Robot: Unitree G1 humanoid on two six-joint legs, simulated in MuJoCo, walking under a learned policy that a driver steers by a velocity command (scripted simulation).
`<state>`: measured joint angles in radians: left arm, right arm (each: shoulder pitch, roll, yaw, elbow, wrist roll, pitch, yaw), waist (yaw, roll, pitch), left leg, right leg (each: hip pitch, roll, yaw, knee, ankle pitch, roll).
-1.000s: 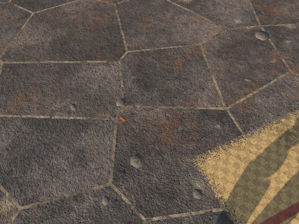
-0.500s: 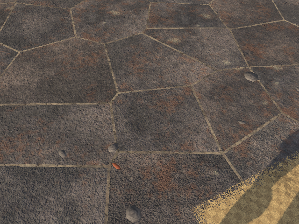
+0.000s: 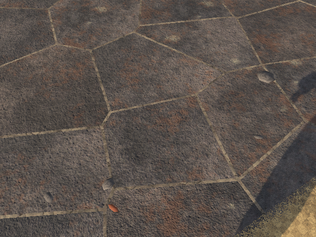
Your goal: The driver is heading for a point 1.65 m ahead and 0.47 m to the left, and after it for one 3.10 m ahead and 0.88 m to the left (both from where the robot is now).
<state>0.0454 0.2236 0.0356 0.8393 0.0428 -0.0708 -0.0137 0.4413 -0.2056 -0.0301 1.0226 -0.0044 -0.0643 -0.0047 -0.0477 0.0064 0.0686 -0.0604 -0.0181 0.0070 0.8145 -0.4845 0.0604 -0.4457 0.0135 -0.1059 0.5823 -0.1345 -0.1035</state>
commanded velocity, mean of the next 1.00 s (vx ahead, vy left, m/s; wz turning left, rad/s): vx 0.41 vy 0.00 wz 0.42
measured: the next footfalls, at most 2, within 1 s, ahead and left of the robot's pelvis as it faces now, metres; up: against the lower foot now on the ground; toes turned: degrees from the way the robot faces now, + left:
left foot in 0.52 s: +0.39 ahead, +0.11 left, +0.00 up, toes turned +21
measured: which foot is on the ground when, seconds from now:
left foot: up 0.00-0.50, down 0.52-1.00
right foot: down 0.00-0.54, up 0.56-1.00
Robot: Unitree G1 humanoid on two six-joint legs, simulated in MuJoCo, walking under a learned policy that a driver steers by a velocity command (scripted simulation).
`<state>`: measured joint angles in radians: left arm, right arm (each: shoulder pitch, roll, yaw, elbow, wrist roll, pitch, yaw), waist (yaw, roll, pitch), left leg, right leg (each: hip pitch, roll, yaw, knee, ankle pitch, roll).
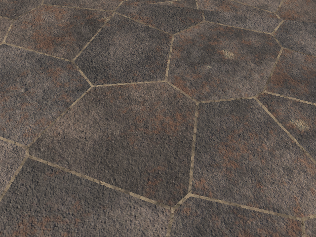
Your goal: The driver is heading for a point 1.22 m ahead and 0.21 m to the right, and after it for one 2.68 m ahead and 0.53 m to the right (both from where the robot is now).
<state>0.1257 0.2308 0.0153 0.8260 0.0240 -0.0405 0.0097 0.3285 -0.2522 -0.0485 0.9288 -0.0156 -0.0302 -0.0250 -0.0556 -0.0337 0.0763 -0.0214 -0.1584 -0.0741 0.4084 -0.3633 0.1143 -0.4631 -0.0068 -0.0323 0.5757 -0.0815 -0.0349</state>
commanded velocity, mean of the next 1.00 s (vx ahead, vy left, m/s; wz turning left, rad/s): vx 0.08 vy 0.00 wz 0.04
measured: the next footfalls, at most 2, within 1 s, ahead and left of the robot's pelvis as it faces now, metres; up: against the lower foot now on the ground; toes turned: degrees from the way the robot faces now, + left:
right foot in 0.02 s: +0.16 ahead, -0.09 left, +0.00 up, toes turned -1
left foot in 0.36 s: +0.07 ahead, +0.11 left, +0.00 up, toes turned -2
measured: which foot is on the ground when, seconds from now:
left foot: down 0.00-0.02, up 0.04-0.34, down 0.36-1.00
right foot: up 0.00-0.00, down 0.02-1.00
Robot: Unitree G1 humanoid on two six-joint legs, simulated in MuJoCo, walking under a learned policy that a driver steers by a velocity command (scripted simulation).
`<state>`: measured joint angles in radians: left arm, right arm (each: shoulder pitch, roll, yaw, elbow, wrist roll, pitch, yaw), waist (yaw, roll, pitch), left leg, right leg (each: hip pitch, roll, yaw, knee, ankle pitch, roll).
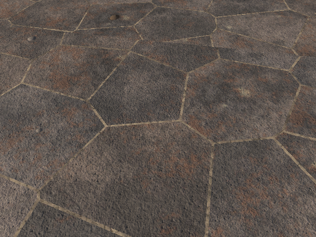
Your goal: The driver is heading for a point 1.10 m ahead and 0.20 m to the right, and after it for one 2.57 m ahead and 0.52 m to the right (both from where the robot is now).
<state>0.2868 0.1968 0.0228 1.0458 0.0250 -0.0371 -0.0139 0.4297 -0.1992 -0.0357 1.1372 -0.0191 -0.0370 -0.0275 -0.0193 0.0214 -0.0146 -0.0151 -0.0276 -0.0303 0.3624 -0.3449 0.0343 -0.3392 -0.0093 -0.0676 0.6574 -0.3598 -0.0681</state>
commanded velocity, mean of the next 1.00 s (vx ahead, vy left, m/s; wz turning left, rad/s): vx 0.46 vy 0.00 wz -0.15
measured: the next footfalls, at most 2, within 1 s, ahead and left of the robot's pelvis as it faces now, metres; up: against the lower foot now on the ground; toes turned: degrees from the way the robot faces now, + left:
left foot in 0.52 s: +0.43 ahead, +0.06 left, +0.00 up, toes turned +4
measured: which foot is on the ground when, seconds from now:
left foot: down 0.00-0.06, up 0.08-0.50, down 0.52-1.00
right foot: down 0.00-0.52, up 0.54-1.00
